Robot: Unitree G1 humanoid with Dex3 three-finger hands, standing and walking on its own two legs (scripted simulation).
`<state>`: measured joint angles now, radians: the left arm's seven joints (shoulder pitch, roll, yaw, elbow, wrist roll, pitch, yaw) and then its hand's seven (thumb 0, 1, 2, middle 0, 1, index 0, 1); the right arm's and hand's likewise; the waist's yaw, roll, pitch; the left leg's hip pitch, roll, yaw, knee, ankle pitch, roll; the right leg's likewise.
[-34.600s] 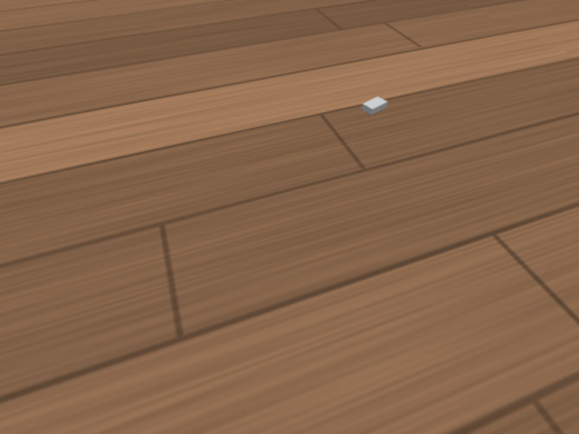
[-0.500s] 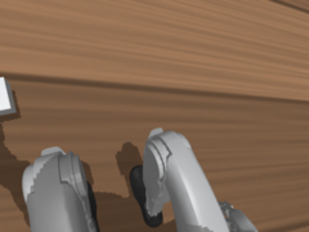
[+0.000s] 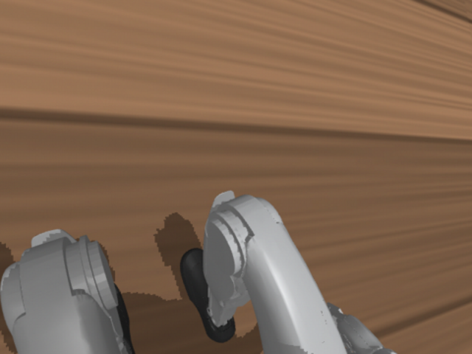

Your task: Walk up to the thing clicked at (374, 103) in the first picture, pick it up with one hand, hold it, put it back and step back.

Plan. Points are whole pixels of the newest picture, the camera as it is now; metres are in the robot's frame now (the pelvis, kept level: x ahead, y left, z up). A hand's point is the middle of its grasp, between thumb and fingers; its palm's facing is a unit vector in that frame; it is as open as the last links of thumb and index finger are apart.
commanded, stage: rest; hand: left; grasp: from above
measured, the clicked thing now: out of the picture +0.43 +0.39 -0.27
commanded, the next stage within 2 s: open in 0.80 s
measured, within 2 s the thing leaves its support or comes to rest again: rests again in 0.46 s
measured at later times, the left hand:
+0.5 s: hand out of the picture +0.43 +0.38 -0.24, palm faces -0.42 -0.17 -0.89, open 10.8 cm
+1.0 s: hand out of the picture +0.43 +0.38 -0.24, palm faces -0.42 -0.17 -0.89, open 10.9 cm
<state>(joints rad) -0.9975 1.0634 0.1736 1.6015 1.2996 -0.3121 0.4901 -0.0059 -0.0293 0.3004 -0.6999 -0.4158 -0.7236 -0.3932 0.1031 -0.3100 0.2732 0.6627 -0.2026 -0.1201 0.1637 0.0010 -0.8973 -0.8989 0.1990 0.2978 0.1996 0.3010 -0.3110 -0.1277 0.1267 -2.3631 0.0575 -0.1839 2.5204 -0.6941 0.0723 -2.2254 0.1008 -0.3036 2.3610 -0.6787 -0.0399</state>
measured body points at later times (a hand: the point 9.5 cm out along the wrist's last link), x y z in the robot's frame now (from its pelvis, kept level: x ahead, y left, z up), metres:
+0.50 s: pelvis +0.00 +0.00 +0.00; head +0.26 +0.15 +0.33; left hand +0.44 +0.38 -0.19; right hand +0.07 -0.25 -0.06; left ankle +0.07 +0.11 -0.28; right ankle +0.10 -0.08 -0.28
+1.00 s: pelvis -0.01 +0.00 +0.00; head +0.26 +0.15 +0.32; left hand +0.45 +0.38 -0.19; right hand +0.08 -0.24 -0.05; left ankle +0.07 +0.11 -0.28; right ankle +0.10 -0.08 -0.28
